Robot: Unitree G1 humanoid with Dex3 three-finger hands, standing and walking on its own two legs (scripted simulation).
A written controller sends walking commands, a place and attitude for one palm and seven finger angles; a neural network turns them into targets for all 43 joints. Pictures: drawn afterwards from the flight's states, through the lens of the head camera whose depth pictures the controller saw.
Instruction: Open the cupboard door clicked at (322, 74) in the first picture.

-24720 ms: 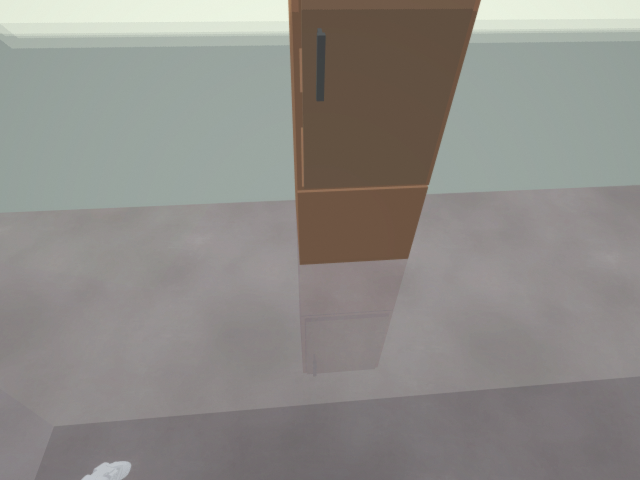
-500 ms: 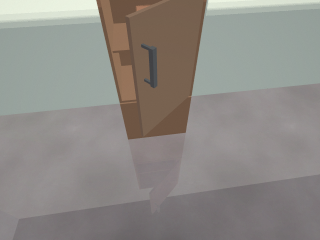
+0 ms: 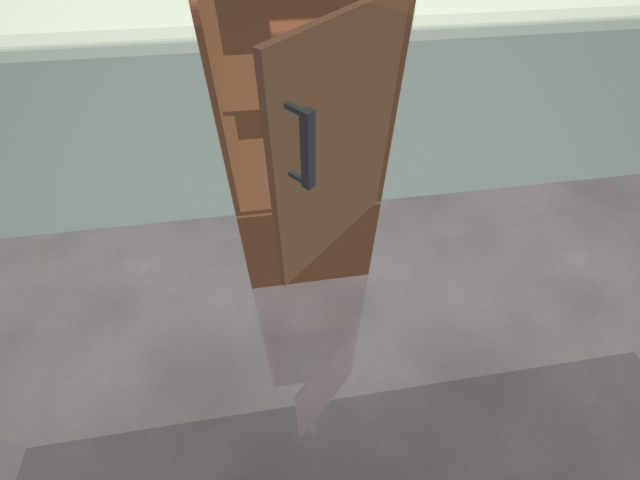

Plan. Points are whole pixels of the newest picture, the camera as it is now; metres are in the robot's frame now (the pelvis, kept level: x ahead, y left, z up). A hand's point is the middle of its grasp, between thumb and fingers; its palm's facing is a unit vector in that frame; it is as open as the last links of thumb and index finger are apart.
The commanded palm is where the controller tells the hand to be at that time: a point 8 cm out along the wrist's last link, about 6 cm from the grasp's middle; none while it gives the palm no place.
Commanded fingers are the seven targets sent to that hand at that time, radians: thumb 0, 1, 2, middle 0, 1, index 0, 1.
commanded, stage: let the arm hang, fingers relaxed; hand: left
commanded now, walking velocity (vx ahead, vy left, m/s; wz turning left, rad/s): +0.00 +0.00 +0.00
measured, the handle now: (299, 147) +0.64 +0.07 +0.06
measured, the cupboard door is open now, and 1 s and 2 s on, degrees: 41 41 41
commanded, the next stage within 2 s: look to check the result in 0.02 s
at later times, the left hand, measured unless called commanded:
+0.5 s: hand out of the picture +0.06 +0.21 -0.17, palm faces +0.02 -0.96 -0.27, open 7.3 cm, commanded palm none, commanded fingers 0.00 0.90 0.90 -0.20 -0.30 -0.20 -0.30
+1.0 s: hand out of the picture +0.07 +0.19 -0.18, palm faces -0.06 -0.97 -0.24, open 7.3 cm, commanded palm none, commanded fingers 0.00 0.90 0.90 -0.20 -0.30 -0.20 -0.30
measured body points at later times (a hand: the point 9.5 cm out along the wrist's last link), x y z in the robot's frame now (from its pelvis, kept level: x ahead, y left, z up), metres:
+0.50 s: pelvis +0.02 +0.00 +0.00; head +0.04 -0.01 +0.45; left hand +0.06 +0.26 -0.15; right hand +0.06 -0.25 -0.16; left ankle -0.02 +0.10 -0.75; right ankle +0.03 -0.10 -0.75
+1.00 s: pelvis +0.02 -0.01 -0.01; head +0.05 -0.02 +0.44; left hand +0.07 +0.24 -0.16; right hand +0.03 -0.25 -0.17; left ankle -0.02 +0.10 -0.75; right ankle +0.03 -0.10 -0.74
